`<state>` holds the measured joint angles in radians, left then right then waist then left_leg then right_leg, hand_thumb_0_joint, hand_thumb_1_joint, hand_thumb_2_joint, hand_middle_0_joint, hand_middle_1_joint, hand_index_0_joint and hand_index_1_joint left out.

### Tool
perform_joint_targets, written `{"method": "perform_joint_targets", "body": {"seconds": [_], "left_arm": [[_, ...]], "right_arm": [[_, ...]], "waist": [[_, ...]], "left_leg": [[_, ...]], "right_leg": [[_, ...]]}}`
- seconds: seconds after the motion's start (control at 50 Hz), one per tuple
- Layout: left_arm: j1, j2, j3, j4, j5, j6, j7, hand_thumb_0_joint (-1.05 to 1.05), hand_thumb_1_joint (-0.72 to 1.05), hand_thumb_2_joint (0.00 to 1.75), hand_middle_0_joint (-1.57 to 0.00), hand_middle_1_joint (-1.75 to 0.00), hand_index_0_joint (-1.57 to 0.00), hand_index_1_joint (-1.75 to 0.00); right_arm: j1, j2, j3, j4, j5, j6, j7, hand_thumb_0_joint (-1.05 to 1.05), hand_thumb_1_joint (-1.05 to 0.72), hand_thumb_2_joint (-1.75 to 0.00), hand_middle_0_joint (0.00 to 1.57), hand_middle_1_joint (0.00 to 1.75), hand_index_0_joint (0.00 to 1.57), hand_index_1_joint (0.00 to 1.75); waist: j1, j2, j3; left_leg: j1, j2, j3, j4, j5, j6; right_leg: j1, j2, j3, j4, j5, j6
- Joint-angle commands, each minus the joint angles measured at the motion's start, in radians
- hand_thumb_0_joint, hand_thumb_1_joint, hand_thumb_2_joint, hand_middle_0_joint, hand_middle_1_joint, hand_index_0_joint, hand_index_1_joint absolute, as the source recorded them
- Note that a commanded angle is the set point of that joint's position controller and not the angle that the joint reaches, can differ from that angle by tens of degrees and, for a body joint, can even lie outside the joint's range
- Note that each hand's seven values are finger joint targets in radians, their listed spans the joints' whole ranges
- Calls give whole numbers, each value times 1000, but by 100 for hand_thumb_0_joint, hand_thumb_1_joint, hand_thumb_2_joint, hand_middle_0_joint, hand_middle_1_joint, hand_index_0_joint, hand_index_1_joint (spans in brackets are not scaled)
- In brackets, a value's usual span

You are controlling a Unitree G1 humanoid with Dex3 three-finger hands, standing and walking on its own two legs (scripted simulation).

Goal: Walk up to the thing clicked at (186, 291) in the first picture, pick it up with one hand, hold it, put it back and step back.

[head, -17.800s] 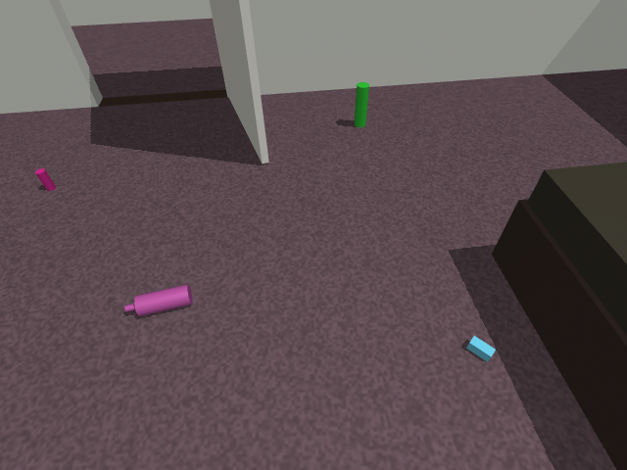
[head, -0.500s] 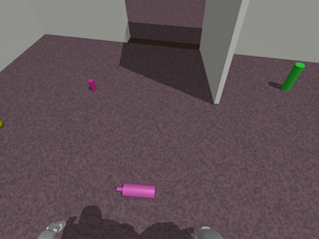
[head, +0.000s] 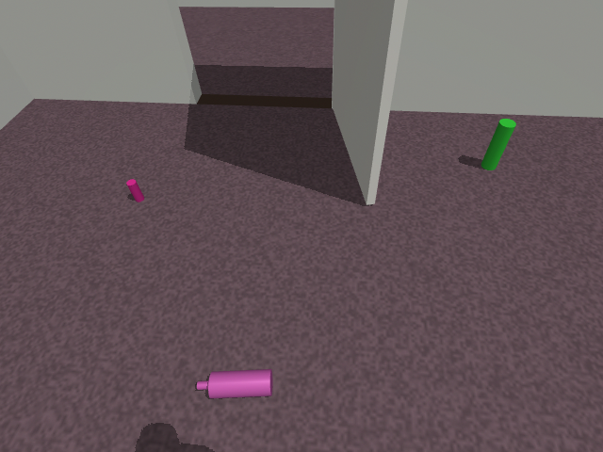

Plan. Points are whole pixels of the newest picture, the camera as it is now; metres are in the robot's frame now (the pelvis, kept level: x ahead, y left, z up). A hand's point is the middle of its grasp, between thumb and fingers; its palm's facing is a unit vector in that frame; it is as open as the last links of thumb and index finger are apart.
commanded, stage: stand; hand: left
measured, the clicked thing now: (234, 383) +0.45 +0.25 -0.73
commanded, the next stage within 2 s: none
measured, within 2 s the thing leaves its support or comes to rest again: neither
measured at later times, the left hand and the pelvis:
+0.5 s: hand out of the picture +0.10 +0.28 -0.14, palm faces -0.04 -0.94 -0.34, open 7.4 cm; pelvis +0.00 +0.02 +0.01, yaw -1 degrees
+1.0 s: hand out of the picture +0.06 +0.28 -0.15, palm faces -0.05 -0.94 -0.33, open 7.4 cm; pelvis -0.01 +0.03 +0.01, yaw -1 degrees
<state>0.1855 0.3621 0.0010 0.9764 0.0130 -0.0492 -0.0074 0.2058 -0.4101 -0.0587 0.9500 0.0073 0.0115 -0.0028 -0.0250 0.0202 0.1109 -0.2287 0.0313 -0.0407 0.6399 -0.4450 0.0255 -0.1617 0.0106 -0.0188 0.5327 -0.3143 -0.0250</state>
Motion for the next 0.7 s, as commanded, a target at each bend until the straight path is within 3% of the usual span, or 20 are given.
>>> {"method": "perform_joint_targets", "body": {"seconds": [0.0, 0.02, 0.04, 0.06, 0.08, 0.12, 0.16, 0.28, 0.34, 0.42, 0.5, 0.64, 0.68], "left_arm": [[-71, 248, 50, -55, -18, -8, 30, 0, 90, 90, -20, -30, -20, -30], [-84, 253, 54, -54, -21, -3, 31, 0, 90, 90, -20, -30, -20, -30], [-87, 241, 50, -49, -27, 2, 29, 0, 90, 90, -20, -30, -20, -30], [-89, 234, 48, -34, -31, 8, 27, 0, 90, 90, -20, -30, -20, -30], [-109, 234, 43, -21, -22, 10, 25, 0, 90, 90, -20, -30, -20, -30], [-145, 229, 42, 1, -14, 5, 17, 0, 90, 90, -20, -30, -20, -30], [-142, 218, 40, 23, -16, 3, 15, 0, 90, 90, -20, -30, -20, -30], [-159, 206, 43, 67, -15, 1, 9, 0, 90, 90, -20, -30, -20, -30], [-171, 209, 44, 82, -12, 3, 8, 0, 90, 90, -20, -30, -20, -30], [-169, 203, 41, 91, -9, 2, 10, 0, 90, 90, -20, -30, -20, -30], [-166, 215, 42, 101, -6, 5, 13, 0, 90, 90, -20, -30, -20, -30], [-146, 212, 37, 115, -6, 13, 10, 0, 90, 90, -20, -30, -20, -30], [-133, 215, 36, 115, -6, 12, 9, 0, 90, 90, -20, -30, -20, -30]], "right_arm": [[-22, -145, -18, -34, 2, -30, -5, 0, -90, -90, 20, 30, 20, 30], [-29, -153, -18, -23, 1, -34, -6, 0, -90, -90, 20, 30, 20, 30], [-51, -169, -16, -15, 0, -35, -4, 0, -90, -90, 20, 30, 20, 30], [-95, -178, -9, -12, -2, -34, 2, 0, -90, -90, 20, 30, 20, 30], [-110, -174, -9, 3, 0, -29, 5, 0, -90, -90, 20, 30, 20, 30], [-114, -164, 1, 33, -4, -33, 5, 0, -90, -90, 20, 30, 20, 30], [-123, -166, 4, 53, -7, -42, 1, 0, -90, -90, 20, 30, 20, 30], [-179, -153, 10, 85, -10, -58, 0, 0, -90, -90, 20, 30, 20, 30], [-185, -148, 11, 98, -11, -58, -1, 0, -90, -90, 20, 30, 20, 30], [-197, -151, 8, 112, -11, -57, 0, 0, -90, -90, 20, 30, 20, 30], [-201, -145, 9, 123, -11, -53, -1, 0, -90, -90, 20, 30, 20, 30], [-195, -153, 11, 139, -15, -44, 2, 0, -90, -90, 20, 30, 20, 30], [-199, -159, 8, 140, -15, -44, 3, 0, -90, -90, 20, 30, 20, 30]], "waist": [[10, -146, -151], [13, -127, -165], [18, -99, -168], [30, -80, -148], [23, -63, -122], [7, -37, -118], [14, -13, -132], [30, 0, -150], [25, -11, -137], [23, -4, -172], [17, -9, -173], [16, 5, -121], [22, -2, -134]], "left_leg": [[44, 8, 7, -185, 278, -13], [125, 23, -6, -232, 459, -14], [195, 54, -36, -240, 510, -7], [159, 62, -53, -226, 428, -3], [126, 63, -55, -234, 356, -10], [143, 77, -55, -272, 373, -16], [125, 94, -66, -293, 461, -13], [135, 103, -62, -332, 501, -11], [134, 100, -61, -353, 458, -14], [158, 104, -56, -340, 516, -13], [169, 105, -56, -354, 496, -13], [115, 97, -66, -396, 307, -13], [116, 97, -65, -390, 338, -10]], "right_leg": [[123, -201, 134, -87, 767, -53], [66, -183, 117, -91, 641, -40], [-11, -154, 126, -132, 414, -22], [-19, -128, 131, -213, 209, -11], [-13, -136, 139, -252, 119, -7], [6, -142, 143, -235, 179, -7], [75, -136, 115, -215, 293, 0], [105, -135, 98, -229, 315, 12], [85, -133, 96, -248, 262, 15], [103, -139, 94, -251, 327, 17], [86, -137, 90, -255, 300, 17], [41, -131, 97, -278, 148, 19], [55, -137, 101, -277, 166, 15]]}}
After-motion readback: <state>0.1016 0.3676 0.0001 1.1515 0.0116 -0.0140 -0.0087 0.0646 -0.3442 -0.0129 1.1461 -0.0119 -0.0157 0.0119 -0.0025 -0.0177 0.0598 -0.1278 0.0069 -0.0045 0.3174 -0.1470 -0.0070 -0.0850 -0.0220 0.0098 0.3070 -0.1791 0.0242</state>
